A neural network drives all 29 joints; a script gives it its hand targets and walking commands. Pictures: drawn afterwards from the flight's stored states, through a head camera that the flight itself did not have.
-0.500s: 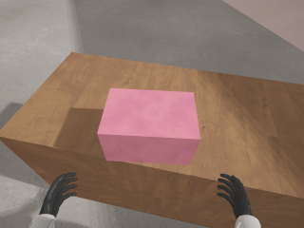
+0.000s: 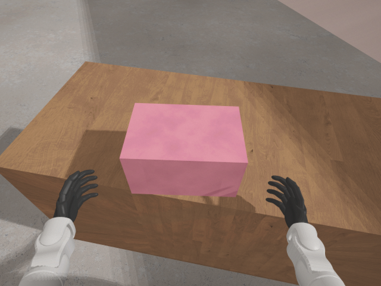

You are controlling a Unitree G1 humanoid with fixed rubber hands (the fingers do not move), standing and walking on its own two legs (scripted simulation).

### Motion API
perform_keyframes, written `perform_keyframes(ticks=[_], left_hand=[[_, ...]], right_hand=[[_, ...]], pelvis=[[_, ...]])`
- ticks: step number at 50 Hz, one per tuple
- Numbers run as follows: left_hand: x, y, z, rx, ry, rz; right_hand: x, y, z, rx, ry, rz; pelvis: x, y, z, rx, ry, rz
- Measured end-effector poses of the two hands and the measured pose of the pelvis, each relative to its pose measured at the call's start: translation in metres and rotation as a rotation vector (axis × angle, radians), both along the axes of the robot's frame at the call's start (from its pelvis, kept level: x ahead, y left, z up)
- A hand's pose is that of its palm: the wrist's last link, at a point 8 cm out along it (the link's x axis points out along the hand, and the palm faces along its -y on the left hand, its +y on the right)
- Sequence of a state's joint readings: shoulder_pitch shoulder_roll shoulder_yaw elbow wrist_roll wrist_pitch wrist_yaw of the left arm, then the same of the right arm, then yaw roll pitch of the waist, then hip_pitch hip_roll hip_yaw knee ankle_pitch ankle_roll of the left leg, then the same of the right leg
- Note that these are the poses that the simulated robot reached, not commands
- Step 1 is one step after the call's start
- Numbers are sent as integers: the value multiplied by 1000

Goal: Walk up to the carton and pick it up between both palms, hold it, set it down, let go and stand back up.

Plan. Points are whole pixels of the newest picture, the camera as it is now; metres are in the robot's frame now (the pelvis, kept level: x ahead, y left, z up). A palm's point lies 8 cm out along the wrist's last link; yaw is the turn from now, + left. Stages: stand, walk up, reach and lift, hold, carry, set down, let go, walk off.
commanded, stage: reach and lift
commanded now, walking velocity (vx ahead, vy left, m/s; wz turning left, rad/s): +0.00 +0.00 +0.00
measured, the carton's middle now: (185, 149) +0.47 +0.04 -0.03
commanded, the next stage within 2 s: none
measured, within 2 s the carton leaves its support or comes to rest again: neither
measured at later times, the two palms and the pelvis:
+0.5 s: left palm (70, 162) +0.35 +0.28 +0.06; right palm (293, 171) +0.35 -0.20 +0.05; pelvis +0.00 +0.00 +0.01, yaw +0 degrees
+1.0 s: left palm (78, 126) +0.42 +0.27 +0.10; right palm (294, 135) +0.42 -0.21 +0.09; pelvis +0.01 -0.01 +0.01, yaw +0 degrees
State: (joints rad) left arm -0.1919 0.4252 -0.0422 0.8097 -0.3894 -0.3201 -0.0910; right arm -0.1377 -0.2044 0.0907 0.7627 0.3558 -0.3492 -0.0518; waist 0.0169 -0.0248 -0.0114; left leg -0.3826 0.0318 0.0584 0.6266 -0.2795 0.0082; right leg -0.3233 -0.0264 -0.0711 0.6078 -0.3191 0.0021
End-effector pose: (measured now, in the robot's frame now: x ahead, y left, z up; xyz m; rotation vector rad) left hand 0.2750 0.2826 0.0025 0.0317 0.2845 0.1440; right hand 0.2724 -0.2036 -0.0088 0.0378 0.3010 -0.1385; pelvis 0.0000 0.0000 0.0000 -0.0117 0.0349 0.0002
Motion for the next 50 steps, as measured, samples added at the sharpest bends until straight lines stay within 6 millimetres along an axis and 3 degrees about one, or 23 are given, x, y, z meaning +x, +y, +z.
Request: perform_keyframes(ticks=[16,50], left_hand=[[55,-1,46,5,-15,-12],[148,-9,101,23,-4,-29]], right_hand=[[53,1,42,-11,0,23],[149,-9,97,-36,-15,12]], pelvis=[[-1,3,9,-7,41,-6],[15,-9,11,-10,154,3]])
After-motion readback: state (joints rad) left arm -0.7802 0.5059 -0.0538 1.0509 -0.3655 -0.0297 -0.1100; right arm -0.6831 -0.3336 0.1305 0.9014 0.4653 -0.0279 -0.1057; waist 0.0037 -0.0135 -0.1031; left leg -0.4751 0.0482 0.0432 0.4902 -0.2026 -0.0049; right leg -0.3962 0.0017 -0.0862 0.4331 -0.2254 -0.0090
